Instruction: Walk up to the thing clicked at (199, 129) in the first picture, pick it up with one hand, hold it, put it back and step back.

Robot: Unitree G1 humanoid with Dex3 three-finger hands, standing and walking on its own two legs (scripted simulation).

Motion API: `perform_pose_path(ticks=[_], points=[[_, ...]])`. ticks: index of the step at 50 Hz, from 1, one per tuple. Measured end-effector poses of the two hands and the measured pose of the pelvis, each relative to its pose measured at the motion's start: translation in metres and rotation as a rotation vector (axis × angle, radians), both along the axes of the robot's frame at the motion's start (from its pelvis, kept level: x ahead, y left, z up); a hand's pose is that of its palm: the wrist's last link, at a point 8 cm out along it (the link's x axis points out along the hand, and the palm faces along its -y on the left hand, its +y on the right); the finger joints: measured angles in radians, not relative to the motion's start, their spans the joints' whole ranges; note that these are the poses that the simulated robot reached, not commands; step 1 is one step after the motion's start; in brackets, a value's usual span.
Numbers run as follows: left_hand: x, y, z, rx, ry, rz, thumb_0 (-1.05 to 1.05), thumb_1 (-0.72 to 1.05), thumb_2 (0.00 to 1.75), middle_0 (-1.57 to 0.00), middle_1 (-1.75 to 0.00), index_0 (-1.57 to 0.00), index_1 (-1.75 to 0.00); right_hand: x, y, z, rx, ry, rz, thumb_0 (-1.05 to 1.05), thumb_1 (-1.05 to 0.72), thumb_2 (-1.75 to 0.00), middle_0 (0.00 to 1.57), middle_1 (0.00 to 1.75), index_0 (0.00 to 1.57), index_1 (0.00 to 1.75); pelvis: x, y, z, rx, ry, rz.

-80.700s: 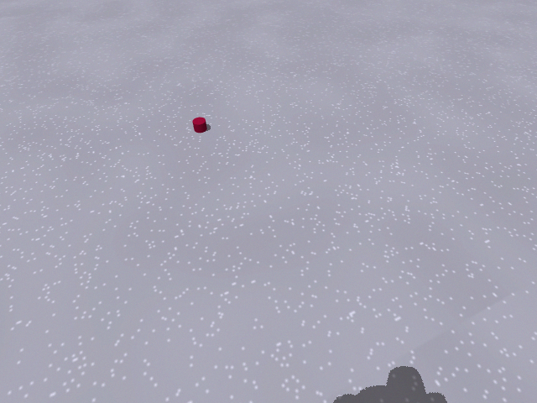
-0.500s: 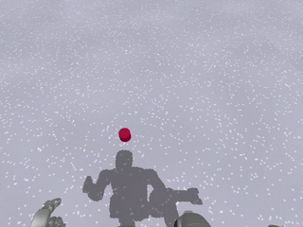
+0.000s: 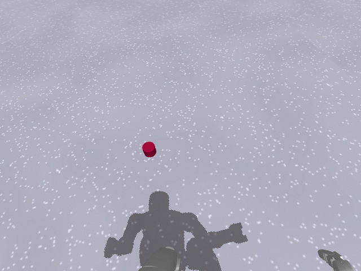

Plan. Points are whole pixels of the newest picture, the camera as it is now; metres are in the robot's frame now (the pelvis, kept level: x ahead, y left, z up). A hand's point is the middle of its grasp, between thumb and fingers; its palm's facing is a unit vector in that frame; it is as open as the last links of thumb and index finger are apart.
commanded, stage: step back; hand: left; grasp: from above
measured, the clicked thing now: (149, 149) +0.87 +0.30 -0.73
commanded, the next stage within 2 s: stand in 1.68 s
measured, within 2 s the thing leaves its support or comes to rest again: neither
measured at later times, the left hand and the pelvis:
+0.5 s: hand out of the picture -0.10 +0.28 -0.15, palm faces +0.02 -0.91 -0.41, open 7.4 cm; pelvis -0.18 +0.00 +0.00, yaw +1 degrees
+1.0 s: hand out of the picture -0.21 +0.28 -0.14, palm faces +0.06 -0.92 -0.40, open 7.4 cm; pelvis -0.25 -0.01 +0.00, yaw +3 degrees
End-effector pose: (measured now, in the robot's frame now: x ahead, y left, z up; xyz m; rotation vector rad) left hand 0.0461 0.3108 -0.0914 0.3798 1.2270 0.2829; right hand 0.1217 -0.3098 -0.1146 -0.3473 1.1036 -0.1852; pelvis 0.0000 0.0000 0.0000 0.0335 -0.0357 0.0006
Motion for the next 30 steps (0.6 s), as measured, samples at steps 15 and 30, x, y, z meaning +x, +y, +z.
perform_pose_path(ticks=[15, 30], points=[[-0.063, 0.028, -0.015, 0.003, -0.13, 0.014, 0.01, 0.9, 0.9, -0.2, -0.3, -0.21, -0.3, -0.134, 0.021, 0.0, -0.034, 0.131, 0.065, 0.01, -0.91, -0.89, 0.21, 0.3, 0.2, 0.3, -0.112, 0.013, -0.007, -0.019, -0.014, 0.091], [-0.213, -0.01, -0.015, -0.014, 0.017, -0.003, 0.01, 0.91, 0.9, -0.2, -0.3, -0.21, -0.3, -0.197, -0.006, -0.001, 0.002, -0.015, 0.028, 0.0, -0.91, -0.89, 0.21, 0.3, 0.2, 0.3, -0.209, -0.014, -0.006, -0.052, -0.008, 0.003]])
